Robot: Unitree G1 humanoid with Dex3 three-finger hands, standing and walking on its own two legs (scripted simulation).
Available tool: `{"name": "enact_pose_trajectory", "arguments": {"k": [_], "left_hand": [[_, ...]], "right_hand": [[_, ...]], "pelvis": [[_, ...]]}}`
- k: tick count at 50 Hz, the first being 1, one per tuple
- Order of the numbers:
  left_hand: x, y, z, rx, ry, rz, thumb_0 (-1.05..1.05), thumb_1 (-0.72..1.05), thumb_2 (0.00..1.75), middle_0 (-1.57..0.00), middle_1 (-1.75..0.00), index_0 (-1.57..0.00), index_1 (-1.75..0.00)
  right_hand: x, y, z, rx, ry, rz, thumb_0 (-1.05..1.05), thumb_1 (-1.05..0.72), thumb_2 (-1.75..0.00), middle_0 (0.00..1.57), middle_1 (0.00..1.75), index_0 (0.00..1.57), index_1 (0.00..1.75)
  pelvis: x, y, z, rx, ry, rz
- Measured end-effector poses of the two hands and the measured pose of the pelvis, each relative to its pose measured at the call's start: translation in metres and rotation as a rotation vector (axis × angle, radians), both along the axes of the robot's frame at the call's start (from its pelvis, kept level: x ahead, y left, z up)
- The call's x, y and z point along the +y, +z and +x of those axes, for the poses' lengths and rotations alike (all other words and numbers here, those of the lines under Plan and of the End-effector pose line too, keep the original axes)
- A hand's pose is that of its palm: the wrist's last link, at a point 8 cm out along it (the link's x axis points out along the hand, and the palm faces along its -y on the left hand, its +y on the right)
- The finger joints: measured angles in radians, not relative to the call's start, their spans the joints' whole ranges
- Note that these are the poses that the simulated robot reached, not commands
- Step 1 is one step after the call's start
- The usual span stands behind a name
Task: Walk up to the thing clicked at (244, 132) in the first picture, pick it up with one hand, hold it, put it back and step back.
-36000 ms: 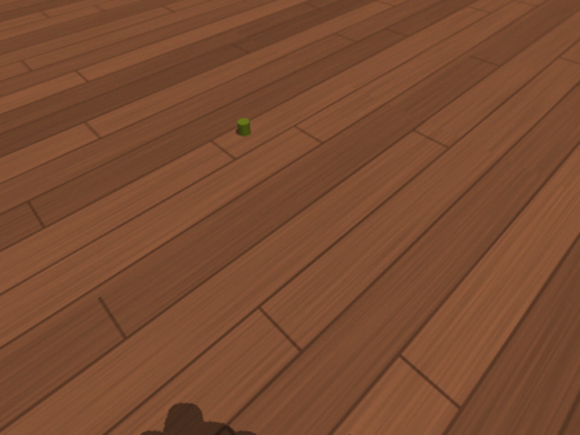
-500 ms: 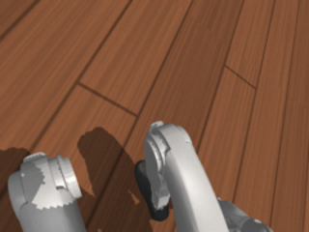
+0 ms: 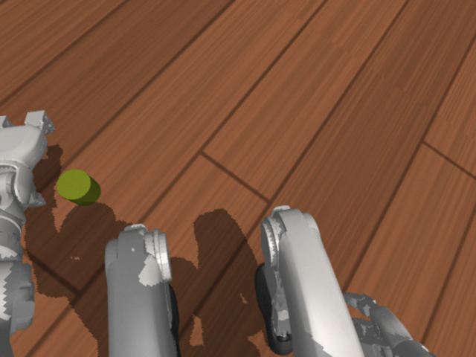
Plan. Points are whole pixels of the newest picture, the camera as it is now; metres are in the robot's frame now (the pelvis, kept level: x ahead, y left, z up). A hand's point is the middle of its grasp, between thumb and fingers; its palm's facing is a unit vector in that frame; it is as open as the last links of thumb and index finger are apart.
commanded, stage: withdraw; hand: left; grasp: from above
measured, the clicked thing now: (80, 188) +0.45 +0.32 -0.32
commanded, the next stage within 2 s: home in 0.36 s
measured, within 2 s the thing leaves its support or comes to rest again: neither
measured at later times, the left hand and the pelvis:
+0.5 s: hand (48, 173) +0.44 +0.33 -0.18, palm faces -0.36 -0.05 -0.93, open 13.8 cm; pelvis +0.00 +0.00 -0.03, yaw -1 degrees
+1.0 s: hand (2, 222) +0.32 +0.29 +0.01, palm faces -0.32 -0.54 -0.78, open 8.5 cm; pelvis +0.00 +0.00 +0.12, yaw +3 degrees
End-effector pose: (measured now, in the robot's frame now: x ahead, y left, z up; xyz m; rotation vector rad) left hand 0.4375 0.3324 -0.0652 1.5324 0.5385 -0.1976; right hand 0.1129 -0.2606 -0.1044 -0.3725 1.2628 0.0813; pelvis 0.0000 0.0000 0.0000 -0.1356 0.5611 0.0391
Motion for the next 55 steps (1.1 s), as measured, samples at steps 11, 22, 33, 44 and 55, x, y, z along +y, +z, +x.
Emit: {"name": "enact_pose_trajectory", "arguments": {"k": [11, 22, 33, 44, 55], "left_hand": [[-0.002, -0.011, -0.006, 0.041, -0.082, -0.049, 0.00, -0.52, 1.01, -0.10, -1.01, -0.10, -1.01], [-0.003, -0.063, -0.001, -0.048, -0.109, -0.058, 0.00, -0.50, 0.99, -0.11, -1.01, -0.11, -1.00], [0.002, -0.011, 0.007, -0.097, -0.003, 0.001, 0.00, -0.33, 0.92, -0.19, -0.85, -0.18, -0.84], [-0.012, 0.082, -0.061, -0.057, 0.171, -0.264, 0.00, 0.26, 0.88, -0.22, -0.48, -0.21, -0.49], [-0.025, 0.163, -0.150, -0.067, 0.401, -0.566, 0.01, 0.79, 0.89, -0.22, -0.33, -0.22, -0.32]], "right_hand": [[-0.017, 0.013, -0.028, 0.060, -0.004, -0.128, 0.00, -0.91, -0.90, 0.20, 0.30, 0.20, 0.30], [-0.015, -0.010, -0.069, 0.174, -0.030, -0.178, 0.01, -0.91, -0.90, 0.21, 0.30, 0.20, 0.30], [0.008, -0.008, -0.051, 0.128, -0.113, -0.064, 0.01, -0.90, -0.89, 0.21, 0.30, 0.20, 0.30], [0.010, 0.070, 0.011, -0.044, -0.120, -0.014, 0.01, -0.90, -0.89, 0.21, 0.30, 0.20, 0.30], [0.023, 0.167, 0.099, -0.338, -0.041, -0.015, 0.01, -0.91, -0.90, 0.20, 0.30, 0.20, 0.30]], "pelvis": [[-0.002, -0.001, -0.009, -0.020, 0.003, 0.002], [0.002, -0.033, -0.007, -0.035, -0.002, -0.018], [0.004, -0.005, 0.001, 0.033, 0.006, -0.007], [0.004, 0.079, 0.004, 0.030, 0.023, 0.013], [0.003, 0.154, 0.005, -0.048, 0.052, 0.036]]}}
